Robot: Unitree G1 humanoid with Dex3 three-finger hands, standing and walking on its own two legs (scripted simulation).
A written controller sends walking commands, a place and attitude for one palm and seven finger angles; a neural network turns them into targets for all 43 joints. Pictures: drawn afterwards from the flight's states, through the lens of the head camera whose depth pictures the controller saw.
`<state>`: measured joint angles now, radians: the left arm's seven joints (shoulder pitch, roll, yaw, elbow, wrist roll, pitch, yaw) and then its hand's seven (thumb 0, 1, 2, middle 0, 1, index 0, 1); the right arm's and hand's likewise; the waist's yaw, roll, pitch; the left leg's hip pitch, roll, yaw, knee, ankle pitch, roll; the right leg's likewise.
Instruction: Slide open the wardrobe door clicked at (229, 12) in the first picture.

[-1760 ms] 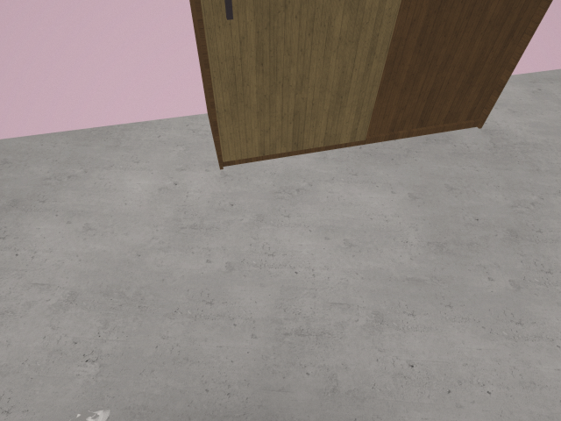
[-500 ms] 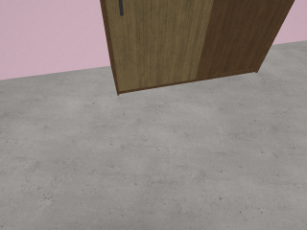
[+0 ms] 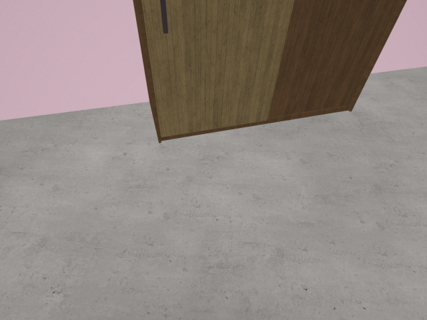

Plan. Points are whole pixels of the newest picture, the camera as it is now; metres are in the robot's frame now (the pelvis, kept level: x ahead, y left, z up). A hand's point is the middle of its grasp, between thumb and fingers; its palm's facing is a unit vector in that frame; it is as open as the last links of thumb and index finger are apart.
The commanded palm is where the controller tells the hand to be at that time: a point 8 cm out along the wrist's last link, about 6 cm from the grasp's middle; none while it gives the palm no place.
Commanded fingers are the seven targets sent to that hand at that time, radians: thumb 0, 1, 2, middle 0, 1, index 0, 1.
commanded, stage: walk to a spot facing it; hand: left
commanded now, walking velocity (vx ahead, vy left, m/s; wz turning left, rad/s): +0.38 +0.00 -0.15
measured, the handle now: (162, 4) +1.40 +0.34 +0.12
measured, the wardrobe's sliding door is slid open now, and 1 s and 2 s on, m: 0.00 0.00 0.00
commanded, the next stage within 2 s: turn to face it in 1.52 s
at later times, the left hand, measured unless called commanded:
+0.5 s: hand (156, 303) +0.20 +0.14 -0.18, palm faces -0.03 -0.98 -0.21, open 7.3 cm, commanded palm none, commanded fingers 0.00 0.90 0.90 -0.20 -0.30 -0.20 -0.30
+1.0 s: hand (165, 219) +0.42 +0.17 -0.17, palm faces -0.06 -0.99 -0.16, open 7.4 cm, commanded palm none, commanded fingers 0.00 0.90 0.90 -0.20 -0.30 -0.20 -0.30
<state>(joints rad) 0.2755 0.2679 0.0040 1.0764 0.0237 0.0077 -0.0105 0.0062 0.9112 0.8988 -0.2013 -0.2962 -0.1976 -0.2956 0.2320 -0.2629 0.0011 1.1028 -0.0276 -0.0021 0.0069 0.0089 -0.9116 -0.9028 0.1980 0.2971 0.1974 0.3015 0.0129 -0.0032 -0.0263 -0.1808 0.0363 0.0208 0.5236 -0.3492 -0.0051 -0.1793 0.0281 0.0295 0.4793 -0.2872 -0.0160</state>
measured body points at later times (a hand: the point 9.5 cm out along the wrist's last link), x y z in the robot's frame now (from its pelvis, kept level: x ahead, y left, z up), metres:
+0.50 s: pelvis +0.15 -0.04 -0.01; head +0.17 -0.04 +0.44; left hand +0.21 +0.20 -0.16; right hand +0.09 -0.26 -0.16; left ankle +0.13 +0.08 -0.66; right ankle +0.18 -0.14 -0.74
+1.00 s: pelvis +0.37 -0.01 +0.01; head +0.38 +0.00 +0.46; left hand +0.42 +0.22 -0.15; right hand +0.31 -0.24 -0.14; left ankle +0.33 +0.08 -0.74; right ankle +0.42 -0.16 -0.67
